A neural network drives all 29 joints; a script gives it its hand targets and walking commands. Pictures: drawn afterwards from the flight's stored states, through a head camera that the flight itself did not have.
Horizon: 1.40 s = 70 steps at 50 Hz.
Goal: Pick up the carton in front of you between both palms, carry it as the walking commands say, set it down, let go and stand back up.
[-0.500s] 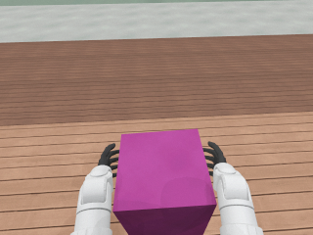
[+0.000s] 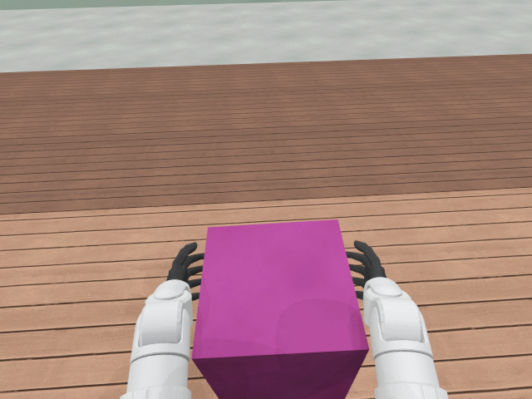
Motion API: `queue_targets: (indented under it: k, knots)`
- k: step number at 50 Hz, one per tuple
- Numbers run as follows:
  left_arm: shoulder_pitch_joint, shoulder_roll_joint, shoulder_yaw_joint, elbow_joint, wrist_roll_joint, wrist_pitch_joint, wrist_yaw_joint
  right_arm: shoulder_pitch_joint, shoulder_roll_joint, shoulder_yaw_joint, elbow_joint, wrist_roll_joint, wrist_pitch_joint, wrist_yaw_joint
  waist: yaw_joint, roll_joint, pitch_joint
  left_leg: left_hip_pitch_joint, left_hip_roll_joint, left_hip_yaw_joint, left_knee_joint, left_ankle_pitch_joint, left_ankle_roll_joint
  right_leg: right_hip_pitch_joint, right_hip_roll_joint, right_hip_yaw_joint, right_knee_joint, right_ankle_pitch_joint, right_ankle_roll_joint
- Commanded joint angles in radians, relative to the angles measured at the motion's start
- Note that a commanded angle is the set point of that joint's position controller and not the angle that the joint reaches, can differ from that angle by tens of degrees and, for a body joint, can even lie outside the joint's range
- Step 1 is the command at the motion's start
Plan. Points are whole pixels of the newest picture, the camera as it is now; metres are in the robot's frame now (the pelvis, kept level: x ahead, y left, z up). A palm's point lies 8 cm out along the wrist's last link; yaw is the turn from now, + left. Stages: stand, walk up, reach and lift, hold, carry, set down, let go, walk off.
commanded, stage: hold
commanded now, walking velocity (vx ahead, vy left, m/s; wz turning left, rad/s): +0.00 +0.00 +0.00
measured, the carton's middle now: (278, 316) +0.28 +0.00 -0.03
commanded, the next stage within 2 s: carry in 0.40 s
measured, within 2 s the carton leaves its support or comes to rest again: neither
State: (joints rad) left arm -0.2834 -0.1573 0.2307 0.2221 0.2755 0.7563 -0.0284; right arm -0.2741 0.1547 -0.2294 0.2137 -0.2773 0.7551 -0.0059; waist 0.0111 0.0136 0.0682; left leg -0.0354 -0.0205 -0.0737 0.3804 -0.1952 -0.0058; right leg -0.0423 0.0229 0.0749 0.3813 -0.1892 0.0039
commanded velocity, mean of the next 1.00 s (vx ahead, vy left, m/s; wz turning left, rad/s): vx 0.32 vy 0.00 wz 0.00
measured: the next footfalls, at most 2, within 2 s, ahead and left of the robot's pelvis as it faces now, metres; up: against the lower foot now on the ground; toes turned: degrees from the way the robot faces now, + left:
left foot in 0.90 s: +0.22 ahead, +0.10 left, +0.00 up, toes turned +11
right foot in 1.28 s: +0.52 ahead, -0.12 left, +0.00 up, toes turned -12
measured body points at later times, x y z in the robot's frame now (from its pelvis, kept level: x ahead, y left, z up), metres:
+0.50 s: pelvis +0.01 +0.00 +0.00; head -0.02 +0.00 +0.45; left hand +0.31 +0.15 +0.05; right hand +0.31 -0.15 +0.05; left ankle +0.02 +0.13 -0.74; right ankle +0.02 -0.12 -0.74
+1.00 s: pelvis +0.19 +0.01 -0.01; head +0.18 +0.01 +0.44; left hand +0.43 +0.16 +0.07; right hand +0.43 -0.14 +0.06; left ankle +0.18 +0.09 -0.74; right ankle +0.08 -0.10 -0.67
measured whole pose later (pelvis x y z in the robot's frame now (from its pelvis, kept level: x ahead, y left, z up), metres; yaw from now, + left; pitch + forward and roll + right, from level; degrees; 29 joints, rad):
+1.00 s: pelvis +0.19 +0.01 -0.01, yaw -1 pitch +6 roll +1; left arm 0.07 -0.13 0.05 -0.52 0.01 1.16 0.15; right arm 0.06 0.13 -0.04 -0.48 -0.03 1.13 -0.15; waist 0.01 -0.01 -0.16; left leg -0.32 0.01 0.22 0.48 -0.27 0.07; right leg -0.43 -0.07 -0.07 1.05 -0.45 0.00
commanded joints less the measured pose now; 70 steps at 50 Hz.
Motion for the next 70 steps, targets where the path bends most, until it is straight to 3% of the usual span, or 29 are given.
queue_targets:
  k: [1,16,17,19,20,22,23,25,29,32,33,34,35,37,42,44,45,46,47,48,50,54,59,63,64,65,66,67,70]
  knots:
    - [-0.4,-0.871,-0.556,-0.075,-0.242,-0.025,-0.184,-0.452,0.891,0.571,-0.08,0.264,-0.028,0.218,0.007,-0.008,-0.23,0.065,-0.067,-0.001,-0.057,0.17,0.004,0.019,0.066,-0.006,-0.061,0.158,0.006]
    - [-0.412,-0.848,-0.519,-0.048,-0.226,-0.025,-0.19,-0.475,0.875,0.544,-0.06,0.258,-0.023,0.21,0.019,-0.032,-0.236,0.043,-0.068,-0.006,-0.056,0.149,0.01,0.026,0.068,0.0,-0.062,0.134,0.009]
    - [-0.438,-0.848,-0.543,-0.08,-0.227,-0.026,-0.188,-0.436,0.857,0.533,-0.081,0.248,-0.031,0.208,-0.027,0.003,-0.241,0.019,-0.079,0.001,-0.05,0.157,-0.001,0.044,0.061,0.014,-0.066,0.167,0.002]
    - [-0.391,-0.844,-0.548,-0.053,-0.229,-0.033,-0.19,-0.453,0.911,0.564,-0.084,0.279,-0.026,0.211,0.02,-0.018,-0.262,0.049,-0.07,-0.001,-0.054,0.141,0.018,0.038,0.06,0.009,-0.056,0.155,0.015]
    - [-0.501,-0.86,-0.6,-0.114,-0.275,-0.032,-0.186,-0.527,0.867,0.585,-0.108,0.282,-0.03,0.213,-0.02,-0.008,-0.276,-0.076,0.116,0.002,0.02,0.001,0.024,-0.111,-0.117,0.007,-0.015,-0.013,-0.018]
    - [-0.474,-0.835,-0.568,-0.102,-0.264,-0.008,-0.177,-0.498,0.842,0.558,-0.1,0.273,-0.01,0.206,-0.014,-0.026,-0.245,-0.197,0.105,-0.054,-0.046,-0.508,0.041,-0.199,-0.092,0.044,-0.053,-0.513,-0.025]
    - [-0.511,-0.865,-0.612,-0.162,-0.288,-0.005,-0.172,-0.49,0.86,0.592,-0.136,0.29,-0.004,0.2,-0.014,-0.016,-0.222,-0.244,0.084,-0.028,-0.026,-0.519,0.029,-0.224,-0.098,0.055,-0.049,-0.542,-0.033]
    - [-0.465,-0.861,-0.652,-0.187,-0.312,0.016,-0.162,-0.488,0.867,0.638,-0.187,0.327,0.011,0.193,-0.008,0.005,-0.277,-0.231,0.078,0.002,0.017,-0.284,0.027,-0.199,-0.081,-0.001,0.031,-0.317,-0.034]
    - [-0.464,-0.871,-0.735,-0.351,-0.365,0.076,-0.144,-0.459,0.864,0.725,-0.323,0.361,0.078,0.161,-0.016,0.103,-0.343,-0.153,0.216,-0.205,-0.099,-0.462,0.112,-0.311,-0.045,-0.102,0.157,-0.299,-0.021]
    - [-0.411,-0.883,-0.79,-0.413,-0.416,0.143,-0.121,-0.443,0.864,0.787,-0.44,0.402,0.143,0.13,-0.014,0.098,-0.327,-0.214,0.208,-0.149,-0.05,-0.356,0.11,-0.22,-0.063,-0.114,0.054,-0.232,-0.027]
    - [-0.372,-0.853,-0.782,-0.451,-0.396,0.165,-0.102,-0.41,0.848,0.781,-0.461,0.394,0.166,0.117,-0.008,-0.019,-0.327,-0.316,0.142,-0.037,0.079,-0.218,0.082,-0.079,-0.098,-0.056,-0.024,-0.198,-0.04]
    - [-0.331,-0.844,-0.792,-0.46,-0.403,0.185,-0.081,-0.349,0.846,0.787,-0.477,0.398,0.194,0.107,0.004,-0.165,-0.333,-0.471,0.085,0.056,0.245,-0.214,0.043,0.023,-0.216,0.118,-0.101,-0.29,-0.081]
    - [-0.282,-0.817,-0.749,-0.473,-0.387,0.205,-0.056,-0.363,0.824,0.789,-0.525,0.402,0.216,0.094,0.013,-0.28,-0.302,-0.654,0.038,0.146,0.361,-0.239,0.015,0.137,-0.337,0.322,-0.111,-0.142,-0.159]
    - [-0.189,-0.783,-0.75,-0.555,-0.367,0.254,-0.01,-0.322,0.779,0.794,-0.592,0.439,0.255,0.068,0.019,-0.169,-0.284,-0.787,0.065,0.162,0.45,-0.355,0.004,0.201,-0.405,0.367,-0.105,0.092,-0.22]
    - [-0.095,-0.769,-0.793,-0.794,-0.425,0.328,0.072,-0.11,0.752,0.761,-0.766,0.449,0.325,-0.034,0.017,-0.169,-0.35,-0.498,0.006,0.278,0.148,-0.1,0.004,0.09,-0.256,0.014,-0.04,0.268,-0.123]
    - [-0.026,-0.726,-0.78,-0.825,-0.439,0.35,0.1,-0.034,0.72,0.73,-0.796,0.427,0.344,-0.069,-0.001,-0.132,-0.424,-0.025,-0.004,0.308,0.0,0.052,0.022,-0.196,-0.191,-0.127,0.133,0.243,-0.06]
    - [-0.008,-0.711,-0.766,-0.863,-0.45,0.36,0.116,-0.011,0.717,0.72,-0.832,0.435,0.357,-0.093,-0.021,-0.011,-0.491,0.203,0.125,0.136,-0.038,-0.076,0.064,-0.374,-0.164,-0.197,0.321,0.127,-0.027]
    - [-0.051,-0.687,-0.775,-0.893,-0.465,0.374,0.131,0.037,0.633,0.681,-0.819,0.392,0.356,-0.116,-0.025,0.262,-0.494,0.334,0.42,-0.328,-0.124,-0.1,0.182,-0.644,-0.057,-0.25,0.61,-0.197,0.018]
    - [-0.081,-0.651,-0.789,-0.916,-0.471,0.383,0.14,0.043,0.657,0.671,-0.795,0.379,0.363,-0.138,-0.042,0.22,-0.442,0.318,0.487,-0.468,-0.149,-0.036,0.281,-0.784,-0.06,-0.141,0.748,-0.357,0.005]
    - [-0.125,-0.678,-0.782,-0.888,-0.484,0.391,0.147,-0.047,0.669,0.666,-0.847,0.407,0.369,-0.146,-0.047,0.167,-0.409,0.281,0.477,-0.385,-0.133,0.027,0.289,-0.832,-0.118,-0.112,0.837,-0.335,-0.018]
    - [-0.039,-0.648,-0.725,-0.847,-0.461,0.384,0.167,-0.03,0.624,0.66,-0.846,0.397,0.37,-0.172,-0.027,0.014,-0.348,0.13,0.402,-0.225,-0.183,-0.042,0.205,-0.769,-0.17,-0.087,0.752,-0.224,-0.029]
    - [0.099,-0.6,-0.644,-0.782,-0.391,0.359,0.219,-0.001,0.582,0.689,-0.865,0.45,0.355,-0.179,-0.026,0.076,-0.33,0.074,0.322,0.011,-0.213,0.11,0.152,-0.642,-0.133,-0.175,0.448,-0.095,-0.002]
    - [0.097,-0.57,-0.653,-0.791,-0.386,0.348,0.241,0.056,0.544,0.689,-0.819,0.437,0.354,-0.188,-0.031,0.182,-0.199,-0.018,0.282,0.131,-0.213,0.156,0.116,-0.515,-0.087,-0.269,0.177,0.035,-0.005]
    - [0.09,-0.562,-0.673,-0.783,-0.393,0.361,0.219,0.037,0.566,0.719,-0.827,0.441,0.367,-0.167,-0.007,0.064,-0.264,-0.125,0.211,0.295,0.09,0.375,0.062,-0.12,-0.009,-0.398,0.07,0.021,-0.023]
    - [0.15,-0.584,-0.69,-0.817,-0.414,0.357,0.207,0.06,0.535,0.733,-0.869,0.433,0.367,-0.166,0.013,0.022,-0.306,-0.255,0.191,0.314,0.263,0.276,0.025,0.037,-0.073,-0.281,0.08,-0.042,-0.038]
    - [0.147,-0.538,-0.68,-0.809,-0.403,0.363,0.2,0.072,0.52,0.74,-0.873,0.437,0.372,-0.163,0.018,-0.181,-0.343,-0.49,0.093,0.303,0.564,0.058,-0.018,0.17,-0.342,0.174,-0.091,-0.334,-0.137]
    - [0.132,-0.566,-0.697,-0.811,-0.418,0.361,0.194,0.018,0.538,0.756,-0.918,0.46,0.376,-0.149,0.018,-0.336,-0.374,-0.667,0.033,0.218,0.77,-0.265,-0.011,0.27,-0.471,0.463,-0.213,-0.294,-0.229]
    - [0.054,-0.599,-0.75,-0.851,-0.436,0.358,0.178,-0.001,0.578,0.76,-0.891,0.451,0.369,-0.134,0.016,-0.175,-0.377,-0.698,0.093,0.114,0.903,-0.27,0.009,0.194,-0.471,0.433,-0.207,-0.162,-0.249]
    - [0.057,-0.664,-0.764,-0.856,-0.423,0.338,0.14,0.056,0.649,0.755,-0.826,0.424,0.348,-0.107,0.003,-0.07,-0.39,-0.624,0.187,0.066,0.784,-0.115,0.027,0.048,-0.385,0.134,-0.189,-0.011,-0.161]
